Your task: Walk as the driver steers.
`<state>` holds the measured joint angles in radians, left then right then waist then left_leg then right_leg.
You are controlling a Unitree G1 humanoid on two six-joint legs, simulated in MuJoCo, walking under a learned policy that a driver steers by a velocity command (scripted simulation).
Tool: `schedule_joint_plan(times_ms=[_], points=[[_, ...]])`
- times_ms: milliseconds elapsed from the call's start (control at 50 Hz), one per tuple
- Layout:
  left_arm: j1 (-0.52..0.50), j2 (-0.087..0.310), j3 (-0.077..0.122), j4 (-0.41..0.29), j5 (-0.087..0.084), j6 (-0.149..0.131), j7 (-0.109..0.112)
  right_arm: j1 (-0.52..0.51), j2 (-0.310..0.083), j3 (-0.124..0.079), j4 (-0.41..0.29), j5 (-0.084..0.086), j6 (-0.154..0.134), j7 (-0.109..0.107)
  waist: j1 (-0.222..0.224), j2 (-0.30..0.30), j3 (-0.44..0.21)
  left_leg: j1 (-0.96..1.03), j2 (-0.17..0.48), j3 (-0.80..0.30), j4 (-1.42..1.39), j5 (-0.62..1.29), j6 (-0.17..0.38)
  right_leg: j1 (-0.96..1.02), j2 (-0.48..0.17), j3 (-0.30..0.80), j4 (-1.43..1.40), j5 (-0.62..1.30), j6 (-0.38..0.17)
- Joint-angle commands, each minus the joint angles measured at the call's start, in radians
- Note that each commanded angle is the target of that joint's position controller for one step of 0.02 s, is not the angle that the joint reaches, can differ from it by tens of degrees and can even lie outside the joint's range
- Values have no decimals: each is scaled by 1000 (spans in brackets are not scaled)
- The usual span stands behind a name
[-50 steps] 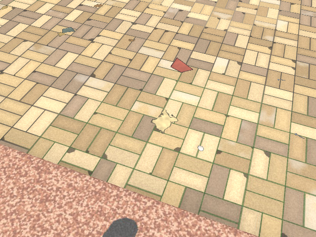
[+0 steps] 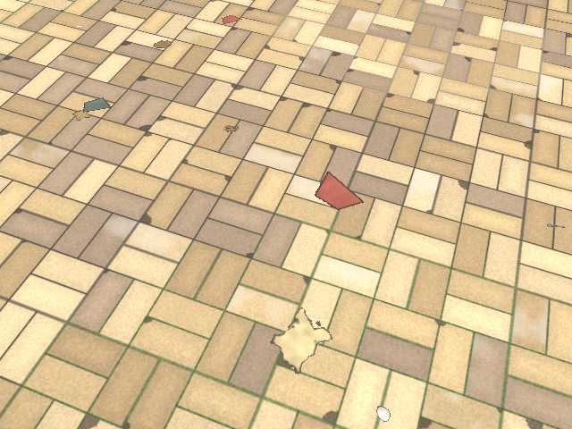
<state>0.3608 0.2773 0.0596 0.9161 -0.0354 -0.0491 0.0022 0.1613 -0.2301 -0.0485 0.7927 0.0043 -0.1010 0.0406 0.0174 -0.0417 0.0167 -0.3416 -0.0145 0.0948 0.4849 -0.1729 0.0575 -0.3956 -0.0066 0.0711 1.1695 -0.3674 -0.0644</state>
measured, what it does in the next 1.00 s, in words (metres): goes down, turning right: right foot 0.16 m lower, then left foot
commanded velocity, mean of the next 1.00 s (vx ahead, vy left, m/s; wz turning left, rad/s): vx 0.50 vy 0.00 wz -0.47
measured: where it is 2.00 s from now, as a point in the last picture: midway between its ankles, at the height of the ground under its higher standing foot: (441, 283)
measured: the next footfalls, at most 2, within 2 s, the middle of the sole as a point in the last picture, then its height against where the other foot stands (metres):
right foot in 0.54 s outside the picture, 0.16 m lower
left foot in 0.92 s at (340, 362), level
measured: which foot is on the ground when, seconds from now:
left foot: down 0.00-0.54, up 0.56-0.90, down 0.92-1.00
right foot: up 0.00-0.52, down 0.54-0.94, up 0.96-1.00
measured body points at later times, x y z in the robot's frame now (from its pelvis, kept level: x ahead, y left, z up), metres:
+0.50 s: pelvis +0.27 -0.08 -0.11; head +0.30 -0.11 +0.34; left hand +0.54 +0.08 -0.20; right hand +0.15 -0.33 -0.24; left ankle +0.06 +0.09 -0.73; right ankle +0.40 -0.24 -0.82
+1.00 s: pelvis +0.57 -0.17 -0.17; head +0.58 -0.16 +0.28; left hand +0.77 +0.03 -0.30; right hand +0.59 -0.48 -0.25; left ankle +0.69 -0.12 -0.89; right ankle +0.39 -0.23 -0.84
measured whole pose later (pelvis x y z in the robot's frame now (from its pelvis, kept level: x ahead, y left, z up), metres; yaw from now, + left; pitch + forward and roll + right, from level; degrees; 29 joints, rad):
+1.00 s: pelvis +0.57 -0.17 -0.17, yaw -30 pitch +2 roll -1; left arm 0.28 0.28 0.07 0.85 -0.03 -0.05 0.01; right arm 0.14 -0.26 -0.05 0.73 -0.01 -0.12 0.02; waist 0.02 -0.03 -0.03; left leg -0.46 0.00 0.01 0.63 -0.21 0.03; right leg -0.28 0.09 0.15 0.99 -0.49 -0.05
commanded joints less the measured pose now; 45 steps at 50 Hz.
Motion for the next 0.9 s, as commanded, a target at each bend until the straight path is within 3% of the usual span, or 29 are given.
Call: schedule_joint_plan(times_ms=[20,40,80,100,120,140,160,200,240,360,420,460,480,500,520,540,560,580,600,620,640,660,680,700,720,760,820,860,900], points=[[21,86,41,-74,-8,16,10,39,-74,-23,-21,-3,-16,-4,-15,117,-32,212,279,-268,-309,76,158,-207,-109,77,-23,95,12],[28,51,36,-77,-1,31,9,56,-90,-30,-6,0,-21,-7,-10,102,-23,191,278,-229,-327,113,166,-201,-113,61,-47,97,22],[14,42,38,-93,14,43,6,88,-135,-48,14,-16,-25,-13,-11,50,-27,195,276,-159,-324,205,188,-228,-107,47,-61,188,44],[26,49,44,-91,18,44,3,95,-155,-56,30,-20,-33,-19,-3,56,-32,224,304,-157,-303,256,187,-264,-126,85,-63,246,43],[5,69,56,-100,8,42,2,92,-148,-53,26,-20,-38,-22,0,54,-10,232,265,-107,-306,218,164,-299,-116,91,-128,322,39],[-53,77,63,-117,-1,32,-3,93,-133,-52,38,-10,-44,-36,-3,98,14,274,276,-102,-301,178,128,-357,-125,129,-181,379,30],[-71,63,63,-125,0,27,-7,100,-139,-52,43,-7,-44,-49,-4,101,43,238,244,-42,-308,154,111,-351,-110,106,-260,469,28],[-144,48,59,-147,22,16,-11,139,-130,-53,59,-5,-31,-76,-30,85,36,234,232,16,-243,125,95,-318,-91,73,-369,629,35],[-181,33,53,-162,30,14,-34,173,-130,-49,69,-11,-21,-89,-46,84,38,208,256,40,-160,78,90,-297,-84,54,-412,730,21],[-389,19,35,-249,15,41,-92,299,-124,-50,75,-2,2,-108,-147,80,138,354,376,13,61,-49,54,-508,-98,59,-519,733,1],[-459,-10,18,-257,8,39,-112,311,-131,-47,61,3,26,-104,-174,62,151,293,381,47,165,-54,19,-399,-88,-36,-593,740,-2],[-417,-1,19,-222,2,39,-115,273,-150,-46,49,14,43,-95,-151,60,142,240,364,96,261,45,-17,-241,-74,-82,-670,721,-8],[-330,25,32,-187,12,38,-108,282,-168,-48,51,18,46,-90,-119,68,89,227,343,122,380,182,-30,-93,-42,-114,-687,733,-15],[-194,71,59,-132,14,39,-94,285,-184,-51,54,19,47,-84,-53,70,22,203,337,125,548,337,-36,79,-12,-145,-683,702,-29],[-20,125,88,-73,17,40,-70,248,-204,-56,75,34,40,-70,70,61,-68,97,295,130,813,338,-62,364,2,-160,-755,789,-78],[82,201,102,-22,36,37,-55,246,-162,-52,79,40,22,-64,138,-130,-75,-188,140,130,1275,-350,-126,651,-64,-60,-773,973,-165],[85,297,93,-35,61,8,-46,376,-93,-26,37,6,-7,-51,44,-287,-278,-558,113,-34,1579,-745,-147,1042,-221,130,-355,1441,-274],[176,252,86,-64,30,8,-55,313,-157,-20,-20,23,-36,-37,136,-193,-512,-596,113,-178,1510,-659,-133,1127,-307,299,-405,1274,-398],[239,248,86,-44,27,21,-41,203,-154,-16,-79,58,-54,-34,144,-132,-518,-667,113,-200,1361,-551,-113,1061,-330,461,-650,607,-396],[144,245,83,-43,16,28,-25,115,-124,-8,-101,70,-54,-51,83,-51,-399,-728,132,-162,1322,-436,-106,898,-333,595,-792,169,-355],[-36,180,50,-136,30,6,-23,101,-175,-21,-88,62,-52,-66,40,62,-283,-665,151,-207,1140,-225,-85,637,-375,629,-840,169,-334],[-148,167,45,-172,49,-16,-26,138,-184,-26,-67,35,-37,-77,-23,66,-215,-570,169,-239,1086,-210,-89,435,-386,671,-822,297,-350],[-230,145,38,-178,34,-18,-24,158,-157,-32,-53,0,-14,-82,-79,109,-107,-447,189,-231,906,-174,-129,202,-298,506,-837,415,-318],[-268,141,38,-186,34,-17,-17,169,-139,-31,-53,-19,-4,-80,-102,62,-65,-356,203,-220,752,-180,-146,69,-254,413,-851,458,-294],[-276,141,38,-187,33,-21,-6,127,-123,-26,-70,-27,-5,-78,-94,37,-39,-265,194,-190,597,-139,-159,-31,-194,321,-865,529,-273],[-243,149,44,-178,28,-17,16,58,-93,-14,-89,-25,-14,-65,-58,-28,-80,-84,126,-141,339,80,-160,-89,-89,175,-857,559,-224],[-130,127,41,-131,10,-7,19,-13,-106,-15,-97,3,-9,-43,0,-47,-93,-74,76,-131,180,197,-134,59,-116,192,-835,395,-188],[-84,112,38,-115,4,-1,12,-60,-126,-22,-115,2,-14,-34,15,-36,-54,-80,67,-133,114,174,-89,115,-140,241,-804,264,-160],[-79,105,35,-112,14,5,8,-30,-143,-34,-110,-2,-18,-30,-16,-45,-32,-13,51,-108,76,125,-49,129,-135,261,-756,217,-130]])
